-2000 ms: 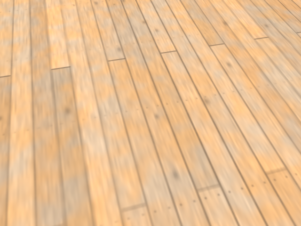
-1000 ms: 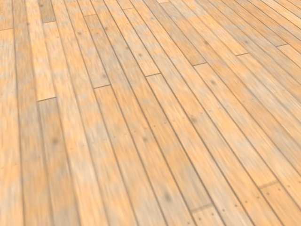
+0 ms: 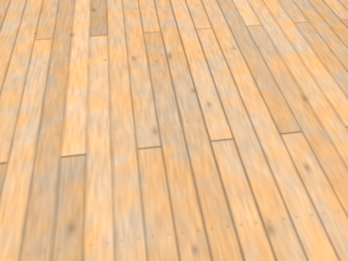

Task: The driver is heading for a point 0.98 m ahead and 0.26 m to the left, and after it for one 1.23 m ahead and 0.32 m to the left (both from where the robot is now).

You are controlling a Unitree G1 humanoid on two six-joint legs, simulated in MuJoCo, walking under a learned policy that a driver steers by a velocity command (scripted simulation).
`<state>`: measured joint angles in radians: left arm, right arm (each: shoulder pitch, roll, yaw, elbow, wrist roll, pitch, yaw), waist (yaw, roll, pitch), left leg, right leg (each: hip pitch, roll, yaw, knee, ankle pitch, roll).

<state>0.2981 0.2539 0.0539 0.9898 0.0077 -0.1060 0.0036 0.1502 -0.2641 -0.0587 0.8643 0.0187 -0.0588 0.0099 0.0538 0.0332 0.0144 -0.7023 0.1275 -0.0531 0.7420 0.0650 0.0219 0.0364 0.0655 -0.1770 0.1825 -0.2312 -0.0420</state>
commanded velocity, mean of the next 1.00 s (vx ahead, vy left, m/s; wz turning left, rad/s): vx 0.50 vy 0.00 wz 0.51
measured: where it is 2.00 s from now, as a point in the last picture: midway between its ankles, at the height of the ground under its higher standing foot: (106, 151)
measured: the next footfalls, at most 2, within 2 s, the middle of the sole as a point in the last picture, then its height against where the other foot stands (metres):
left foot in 0.16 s outside the picture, level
right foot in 0.64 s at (186, 238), level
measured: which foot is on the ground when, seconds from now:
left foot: up 0.00-0.14, down 0.16-0.64, up 0.66-1.00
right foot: down 0.00-0.14, up 0.16-0.62, down 0.64-1.00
